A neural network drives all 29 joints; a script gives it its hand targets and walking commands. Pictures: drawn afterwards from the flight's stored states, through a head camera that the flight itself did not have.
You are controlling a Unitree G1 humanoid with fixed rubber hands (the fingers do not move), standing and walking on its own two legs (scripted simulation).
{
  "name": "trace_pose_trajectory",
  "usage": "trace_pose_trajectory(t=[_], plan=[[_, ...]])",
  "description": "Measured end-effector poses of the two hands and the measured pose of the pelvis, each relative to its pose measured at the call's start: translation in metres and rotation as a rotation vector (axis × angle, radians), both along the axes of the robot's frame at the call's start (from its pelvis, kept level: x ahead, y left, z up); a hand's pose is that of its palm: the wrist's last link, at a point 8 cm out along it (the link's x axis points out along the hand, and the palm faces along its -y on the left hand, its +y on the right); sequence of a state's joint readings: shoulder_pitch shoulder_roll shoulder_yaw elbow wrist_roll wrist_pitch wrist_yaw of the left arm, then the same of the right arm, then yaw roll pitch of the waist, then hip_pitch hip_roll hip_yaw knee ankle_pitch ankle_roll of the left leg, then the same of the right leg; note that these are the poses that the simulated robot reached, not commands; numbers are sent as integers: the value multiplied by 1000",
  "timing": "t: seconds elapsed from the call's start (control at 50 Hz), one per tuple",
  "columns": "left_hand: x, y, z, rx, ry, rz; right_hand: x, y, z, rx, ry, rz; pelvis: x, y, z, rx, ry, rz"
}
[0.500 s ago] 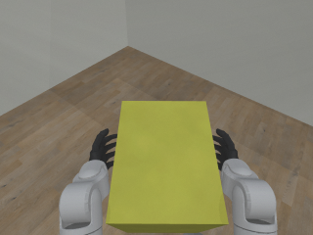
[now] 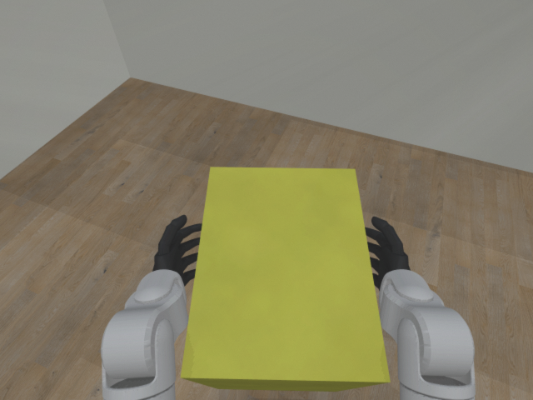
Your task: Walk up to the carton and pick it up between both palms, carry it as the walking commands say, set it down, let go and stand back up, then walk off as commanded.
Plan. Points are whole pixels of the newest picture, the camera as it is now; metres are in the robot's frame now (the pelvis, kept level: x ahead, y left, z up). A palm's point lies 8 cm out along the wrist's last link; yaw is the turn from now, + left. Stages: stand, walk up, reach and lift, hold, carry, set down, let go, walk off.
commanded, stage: carry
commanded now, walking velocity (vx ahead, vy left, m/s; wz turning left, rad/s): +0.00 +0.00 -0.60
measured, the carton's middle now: (279, 290) +0.28 -0.01 +0.01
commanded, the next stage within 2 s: none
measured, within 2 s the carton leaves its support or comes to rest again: neither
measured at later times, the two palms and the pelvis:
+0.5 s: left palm (317, 271) +0.28 -0.06 +0.08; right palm out of the picture +0.19 -0.32 +0.06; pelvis -0.01 -0.11 -0.02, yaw -17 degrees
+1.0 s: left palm (406, 289) +0.23 -0.15 +0.12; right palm out of the picture +0.08 -0.39 +0.12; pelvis -0.06 -0.14 +0.01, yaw -31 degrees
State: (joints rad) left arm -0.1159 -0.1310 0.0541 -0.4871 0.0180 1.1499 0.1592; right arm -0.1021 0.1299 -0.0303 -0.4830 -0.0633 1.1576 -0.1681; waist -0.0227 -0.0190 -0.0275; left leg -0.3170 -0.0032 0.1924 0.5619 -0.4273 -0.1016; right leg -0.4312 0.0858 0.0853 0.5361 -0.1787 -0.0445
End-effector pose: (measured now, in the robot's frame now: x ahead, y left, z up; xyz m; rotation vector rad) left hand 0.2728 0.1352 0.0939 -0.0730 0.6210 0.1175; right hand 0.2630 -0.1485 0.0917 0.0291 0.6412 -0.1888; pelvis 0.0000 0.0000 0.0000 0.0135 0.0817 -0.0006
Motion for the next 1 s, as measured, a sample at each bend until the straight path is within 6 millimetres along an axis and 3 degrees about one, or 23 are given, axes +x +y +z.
trace_pose_trajectory(t=[0.08, 0.24, 0.38, 0.48, 0.56, 0.64, 0.8, 1.0], plan=[[0, -9, 5, -7, -9, -39, -10, -8, 8, -13, -8, -36, -1, 0, 3, -30, -18, -49], [10, -52, 9, -60, -14, -125, -25, -48, 26, -69, -11, -121, -1, -25, 11, -86, -21, -136], [15, -124, 6, -28, -25, -224, -49, -115, 13, -36, -22, -220, -5, -65, -1, -53, -25, -238], [8, -183, -9, 35, -28, -278, -70, -169, -21, 25, -24, -272, -10, -104, -25, -22, -63, -291], [-2, -213, -18, 77, 67, -326, -94, -194, -36, 66, 71, -318, -22, -118, -13, 7, -55, -341], [-4, -240, -5, 65, 40, -377, -108, -215, -21, 64, 40, -374, -29, -128, -2, 24, -29, -380], [-14, -270, 10, 37, 1, -462, -139, -236, -1, 40, 1, -461, -44, -132, 9, 43, 15, -460], [-39, -285, 22, -30, -46, -535, -181, -241, 27, -38, -42, -528, -62, -137, 10, -47, -28, -543]])
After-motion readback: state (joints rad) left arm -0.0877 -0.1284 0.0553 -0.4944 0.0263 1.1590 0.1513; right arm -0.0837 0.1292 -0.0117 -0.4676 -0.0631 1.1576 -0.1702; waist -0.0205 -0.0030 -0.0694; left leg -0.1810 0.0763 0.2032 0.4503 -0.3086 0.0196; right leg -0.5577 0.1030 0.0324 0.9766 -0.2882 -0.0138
